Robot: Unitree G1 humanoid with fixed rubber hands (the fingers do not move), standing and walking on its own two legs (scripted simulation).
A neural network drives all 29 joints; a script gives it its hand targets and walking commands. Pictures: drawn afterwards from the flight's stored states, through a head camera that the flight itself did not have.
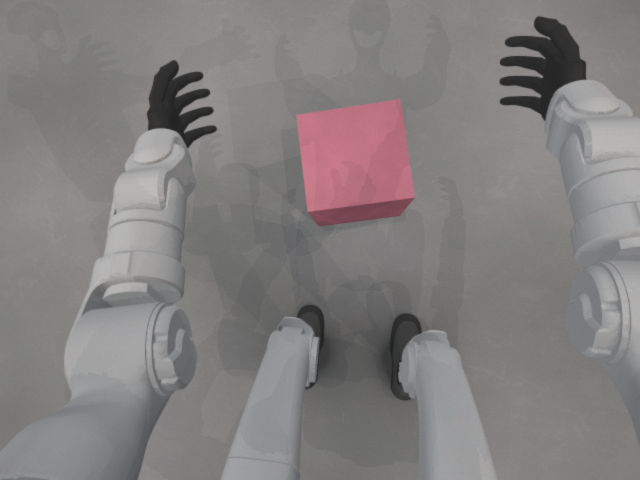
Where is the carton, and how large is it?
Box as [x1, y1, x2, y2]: [296, 99, 414, 225]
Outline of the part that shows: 400,99 296,115 307,211 318,225 399,215 414,197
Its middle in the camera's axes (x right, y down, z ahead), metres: +0.08 -0.15 +0.89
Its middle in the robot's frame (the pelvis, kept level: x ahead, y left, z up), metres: +0.56 +0.05 -0.54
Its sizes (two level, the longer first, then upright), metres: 0.210 0.200 0.250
